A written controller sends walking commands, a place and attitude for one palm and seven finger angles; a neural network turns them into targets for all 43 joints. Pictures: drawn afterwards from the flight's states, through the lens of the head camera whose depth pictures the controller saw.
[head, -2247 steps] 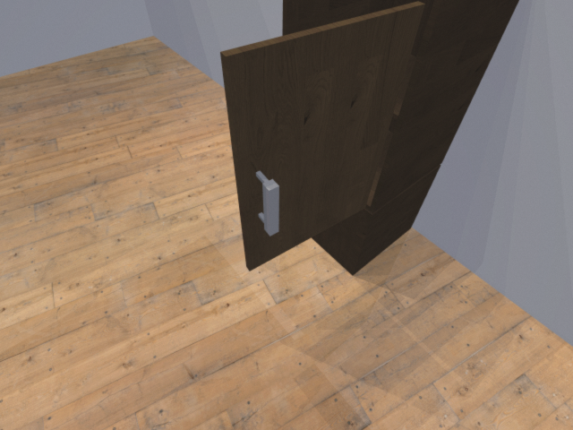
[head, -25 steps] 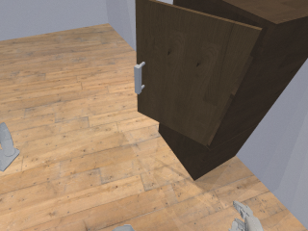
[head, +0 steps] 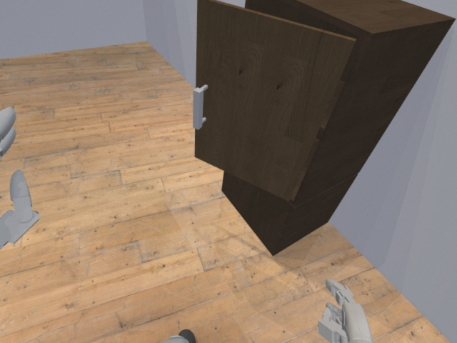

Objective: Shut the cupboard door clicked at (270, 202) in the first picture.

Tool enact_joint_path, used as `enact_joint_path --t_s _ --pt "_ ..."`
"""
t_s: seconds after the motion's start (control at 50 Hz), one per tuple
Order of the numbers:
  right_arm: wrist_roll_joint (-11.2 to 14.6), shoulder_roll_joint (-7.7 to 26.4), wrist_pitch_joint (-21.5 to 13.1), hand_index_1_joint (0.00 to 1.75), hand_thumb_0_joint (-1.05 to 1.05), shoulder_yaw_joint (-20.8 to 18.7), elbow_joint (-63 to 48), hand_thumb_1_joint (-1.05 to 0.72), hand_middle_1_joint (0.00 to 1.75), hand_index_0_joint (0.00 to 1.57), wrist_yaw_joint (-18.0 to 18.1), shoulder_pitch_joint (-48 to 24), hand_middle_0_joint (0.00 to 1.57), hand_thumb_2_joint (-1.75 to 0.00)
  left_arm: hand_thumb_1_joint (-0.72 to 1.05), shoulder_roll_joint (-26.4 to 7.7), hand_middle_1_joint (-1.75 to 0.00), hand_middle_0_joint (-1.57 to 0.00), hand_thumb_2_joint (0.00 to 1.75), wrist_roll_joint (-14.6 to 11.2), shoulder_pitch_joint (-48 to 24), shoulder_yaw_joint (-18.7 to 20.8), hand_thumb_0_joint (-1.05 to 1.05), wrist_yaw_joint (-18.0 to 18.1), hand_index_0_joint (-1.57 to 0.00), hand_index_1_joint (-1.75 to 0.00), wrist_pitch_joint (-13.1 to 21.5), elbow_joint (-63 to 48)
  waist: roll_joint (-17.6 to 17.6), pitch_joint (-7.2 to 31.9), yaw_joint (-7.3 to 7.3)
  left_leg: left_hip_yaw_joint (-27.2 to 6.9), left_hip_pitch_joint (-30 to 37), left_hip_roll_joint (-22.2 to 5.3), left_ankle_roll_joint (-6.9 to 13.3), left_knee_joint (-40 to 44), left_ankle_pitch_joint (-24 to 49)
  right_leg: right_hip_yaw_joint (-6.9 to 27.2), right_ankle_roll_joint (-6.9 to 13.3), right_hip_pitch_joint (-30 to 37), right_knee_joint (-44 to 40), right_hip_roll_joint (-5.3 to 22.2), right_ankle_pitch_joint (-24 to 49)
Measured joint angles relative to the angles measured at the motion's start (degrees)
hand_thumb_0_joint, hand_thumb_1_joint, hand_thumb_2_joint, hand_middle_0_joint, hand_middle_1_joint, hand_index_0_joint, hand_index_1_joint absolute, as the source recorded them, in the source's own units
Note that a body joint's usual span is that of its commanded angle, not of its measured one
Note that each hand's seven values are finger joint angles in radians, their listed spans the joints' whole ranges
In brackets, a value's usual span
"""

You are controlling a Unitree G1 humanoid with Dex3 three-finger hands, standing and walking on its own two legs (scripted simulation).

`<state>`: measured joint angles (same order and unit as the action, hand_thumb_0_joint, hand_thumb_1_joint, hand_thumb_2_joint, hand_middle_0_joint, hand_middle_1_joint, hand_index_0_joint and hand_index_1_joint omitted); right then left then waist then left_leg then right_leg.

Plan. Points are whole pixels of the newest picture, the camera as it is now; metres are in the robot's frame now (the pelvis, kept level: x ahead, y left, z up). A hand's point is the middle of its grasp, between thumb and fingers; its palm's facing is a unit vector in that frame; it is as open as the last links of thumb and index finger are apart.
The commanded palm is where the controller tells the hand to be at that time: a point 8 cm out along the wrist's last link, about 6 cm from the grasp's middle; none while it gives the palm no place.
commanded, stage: stop stepping back and stand still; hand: left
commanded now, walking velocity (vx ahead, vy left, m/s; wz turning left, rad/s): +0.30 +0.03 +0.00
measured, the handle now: (201, 106) +0.85 +0.12 -0.05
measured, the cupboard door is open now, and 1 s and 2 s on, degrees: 28 28 28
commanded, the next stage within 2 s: let the arm hang, fingers relaxed in 1.32 s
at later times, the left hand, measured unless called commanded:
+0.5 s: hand out of the picture +0.14 +0.33 +0.20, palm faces +0.40 -0.82 -0.41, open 7.4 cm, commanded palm +0.10 +0.36 +0.20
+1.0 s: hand out of the picture +0.20 +0.34 +0.18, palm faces +0.32 -0.80 -0.51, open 7.4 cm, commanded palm +0.13 +0.38 +0.20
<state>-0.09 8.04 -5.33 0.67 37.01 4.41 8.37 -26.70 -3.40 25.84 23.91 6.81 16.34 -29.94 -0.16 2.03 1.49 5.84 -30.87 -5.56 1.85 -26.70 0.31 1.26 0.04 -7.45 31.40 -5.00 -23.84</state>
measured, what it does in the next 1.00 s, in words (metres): steps to the left: right foot, then left foot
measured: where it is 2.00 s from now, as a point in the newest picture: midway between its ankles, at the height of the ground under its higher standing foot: outside the picture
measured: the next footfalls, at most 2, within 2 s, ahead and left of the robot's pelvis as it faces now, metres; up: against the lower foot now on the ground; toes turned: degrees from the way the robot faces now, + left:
right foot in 0.36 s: -0.05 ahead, -0.02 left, +0.00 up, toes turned -8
left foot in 0.58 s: +0.01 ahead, +0.21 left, +0.00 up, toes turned +1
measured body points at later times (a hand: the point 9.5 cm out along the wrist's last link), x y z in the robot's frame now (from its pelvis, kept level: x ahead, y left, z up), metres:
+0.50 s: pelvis -0.06 +0.07 +0.01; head -0.09 +0.11 +0.46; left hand +0.12 +0.37 +0.22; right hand +0.06 -0.17 -0.07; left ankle +0.01 +0.16 -0.68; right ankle -0.09 -0.01 -0.72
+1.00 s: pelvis -0.04 +0.09 +0.02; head -0.02 +0.11 +0.47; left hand +0.17 +0.38 +0.21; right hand +0.09 -0.13 -0.07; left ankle -0.03 +0.20 -0.72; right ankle -0.07 +0.00 -0.72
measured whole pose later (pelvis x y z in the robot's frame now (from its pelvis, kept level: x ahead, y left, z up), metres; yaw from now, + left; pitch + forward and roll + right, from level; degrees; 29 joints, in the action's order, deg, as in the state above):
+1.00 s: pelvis -0.04 +0.09 +0.02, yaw -6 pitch +2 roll -1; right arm -0.1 8.1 -4.6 2.4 34.9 3.2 12.5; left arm -26.6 -2.8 31.4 25.8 9.2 8.1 -28.4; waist -1.0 -0.6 1.1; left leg 6.8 -15.8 -3.9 0.2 -29.5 -15.2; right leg -4.7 1.3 -12.1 24.7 -1.3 -14.2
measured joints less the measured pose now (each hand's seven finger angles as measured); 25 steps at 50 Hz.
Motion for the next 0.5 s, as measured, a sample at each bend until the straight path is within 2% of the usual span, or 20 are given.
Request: enact_joint_path --t_s 0.04,0.06,0.12,0.16,0.18,0.22,0.28,0.34,0.36,0.38,0.4,0.42,0.46,0.5 --pt "-0.22 0.61 0.80 0.30 0.02 -0.22 -0.91 -0.90 0.30 0.21 0.14 1.88 0.21 -0.90 0.88 -1.46 -0.30 -0.21 0.90 -0.19 2.28 1.06 0.01 -0.10 -0.22 -0.31 0.08 0.49 -0.30 1.47 1.31 -0.66 -1.11 0.90 -1.91 -2.94 -6.69 -0.22 0.45 -0.07 0.19 0.77 -0.32" --pt "-0.30 1.24 1.09 0.30 0.02 -0.41 -1.23 -0.90 0.30 0.21 0.22 3.08 0.21 -0.90 0.88 -1.88 -0.30 -0.21 0.90 -0.20 3.59 1.40 0.01 0.07 -0.22 -0.31 -0.12 0.58 -0.44 2.11 1.44 -1.27 -1.79 1.64 -2.91 -5.36 -10.67 -0.13 0.51 -0.04 0.34 1.30 -0.50" --pt "-0.40 3.97 1.79 0.30 0.02 -1.01 -0.88 -0.90 0.30 0.21 0.63 7.36 0.21 -0.90 0.88 -1.75 -0.30 -0.21 0.90 0.12 6.76 1.88 0.01 1.09 -0.22 -0.31 -1.43 0.66 -0.58 4.36 0.00 -3.58 0.64 3.79 -3.78 -12.07 -15.65 1.09 -0.35 0.20 0.97 2.72 -1.01" --pt "0.05 5.48 1.54 0.30 0.02 -1.49 0.06 -0.90 0.30 0.20 1.47 9.18 0.21 -0.90 0.88 -0.81 -0.30 -0.21 0.90 0.34 4.51 1.63 0.01 1.70 -0.22 -0.31 -2.42 1.96 -0.28 4.00 0.02 -4.26 1.43 4.82 -0.72 -10.06 -9.19 0.45 -1.27 0.02 1.71 3.24 -1.23" --pt "0.31 5.75 1.09 0.30 0.02 -1.61 0.90 -0.90 0.30 0.20 1.79 9.30 0.21 -0.90 0.88 -0.22 -0.30 -0.21 0.90 0.37 2.53 1.67 0.01 1.98 -0.22 -0.31 -2.86 2.97 -0.36 3.04 -0.05 -4.25 1.62 5.13 0.64 -9.07 -6.07 0.68 -0.97 -0.40 2.61 3.13 -2.23" --pt "0.33 5.31 0.47 0.30 0.02 -1.60 2.05 -0.90 0.30 0.20 1.76 8.61 0.21 -0.90 0.88 1.15 -0.30 -0.21 0.90 0.30 -0.78 2.19 0.01 2.40 -0.22 -0.31 -3.83 4.86 -0.68 0.90 0.06 -4.09 2.48 5.46 1.59 -5.85 -3.82 1.37 0.01 -2.64 6.68 1.75 -5.74" --pt "0.00 3.40 -0.42 0.30 0.02 -1.32 1.08 -0.90 0.30 0.20 0.10 7.88 0.20 -0.90 0.88 2.66 -0.30 -0.20 0.90 -0.46 -1.09 2.13 0.01 2.13 -0.21 -0.31 -6.08 3.82 -0.74 -1.75 0.50 -3.57 5.28 5.12 -0.93 2.35 -2.81 -0.87 1.13 -4.92 9.73 -1.36 -7.63" --pt "-0.32 1.62 -1.02 0.30 0.02 -0.48 -1.94 -0.90 0.30 0.20 -1.55 8.15 0.20 -0.90 0.89 1.87 -0.30 -0.20 0.90 -0.93 5.08 1.28 0.01 1.47 -0.21 -0.31 -7.26 -2.06 -1.33 -1.82 0.83 -1.83 6.22 5.46 -3.34 7.11 -6.60 -5.33 2.30 -2.58 0.90 -2.70 -6.18" --pt "-0.41 1.10 -0.93 0.30 0.02 -0.12 -3.06 -0.90 0.30 0.20 -1.93 8.08 0.21 -0.90 0.89 0.56 -0.30 -0.20 0.90 -0.83 7.70 1.65 0.01 1.40 -0.21 -0.31 -7.48 -4.60 -2.71 -1.33 0.58 -0.28 4.74 6.37 -4.03 5.32 -10.73 -5.48 3.25 -1.55 -3.21 -1.84 -6.03" --pt "-0.55 0.99 -0.73 0.30 0.02 0.01 -3.41 -0.90 0.30 0.20 -2.13 7.51 0.21 -0.90 0.89 -0.42 -0.30 -0.20 0.90 -0.62 9.48 1.87 0.01 1.23 -0.21 -0.31 -7.43 -6.48 -3.13 -1.23 0.07 0.36 2.23 6.70 -4.47 0.39 -14.91 -5.09 4.74 -2.16 -4.79 -1.18 -1.26" --pt "-0.81 1.02 -0.26 0.30 0.02 0.03 -2.91 -0.90 0.30 0.20 -2.13 6.81 0.21 -0.90 0.89 -1.25 -0.30 -0.20 0.90 -0.55 10.34 1.88 0.01 1.11 -0.21 -0.31 -7.37 -7.56 -3.17 -1.40 -0.53 -0.22 0.07 6.88 -4.55 -7.07 -17.24 -5.27 5.77 -2.99 -4.30 -0.40 4.69" --pt "-0.80 1.03 0.41 0.30 0.02 0.07 -1.86 -0.90 0.30 0.21 -1.98 6.38 0.21 -0.90 0.88 -1.93 -0.30 -0.21 0.90 -0.41 10.42 1.70 0.01 1.14 -0.21 -0.31 -7.08 -7.58 -3.17 -1.13 -1.13 -1.21 -1.32 6.98 -4.47 -14.43 -18.60 -5.32 6.19 -3.56 -3.11 0.18 7.52" --pt "-0.69 1.08 2.04 0.30 0.02 0.10 0.12 -0.90 0.30 0.21 -1.57 6.92 0.21 -0.90 0.88 -2.19 -0.30 -0.21 0.90 0.11 8.78 1.00 0.01 1.57 -0.22 -0.31 -6.46 -4.79 -2.83 1.08 -1.61 -2.56 -1.97 6.31 -3.95 -24.61 -19.71 -5.47 5.20 -3.80 -2.10 0.97 6.59" --pt "-0.34 1.33 3.13 0.30 0.02 0.26 1.38 -0.90 0.30 0.21 -0.99 8.12 0.21 -0.90 0.88 -1.07 -0.30 -0.21 0.90 0.56 5.40 0.50 0.01 2.35 -0.22 -0.31 -6.92 -0.57 -2.72 3.41 -1.89 -2.84 0.60 4.72 -3.11 -26.16 -21.17 -6.19 4.30 -3.91 -2.18 2.09 5.47"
